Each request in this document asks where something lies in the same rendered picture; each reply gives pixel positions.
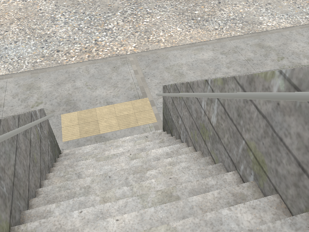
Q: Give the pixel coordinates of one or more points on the stairs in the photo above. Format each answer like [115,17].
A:
[151,182]

